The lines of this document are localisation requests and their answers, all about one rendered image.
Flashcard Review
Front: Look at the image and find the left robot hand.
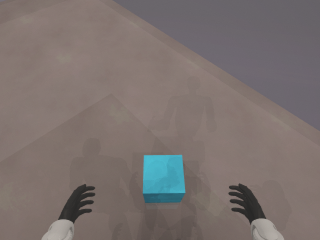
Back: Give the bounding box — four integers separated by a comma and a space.
58, 184, 96, 224

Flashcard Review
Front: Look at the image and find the carton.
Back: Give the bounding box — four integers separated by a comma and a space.
143, 155, 186, 203

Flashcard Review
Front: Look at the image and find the right robot hand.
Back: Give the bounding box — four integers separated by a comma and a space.
228, 183, 266, 225

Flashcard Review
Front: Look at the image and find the left robot forearm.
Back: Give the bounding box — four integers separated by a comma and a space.
41, 219, 74, 240

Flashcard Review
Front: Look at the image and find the right robot forearm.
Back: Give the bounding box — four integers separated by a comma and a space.
250, 218, 284, 240

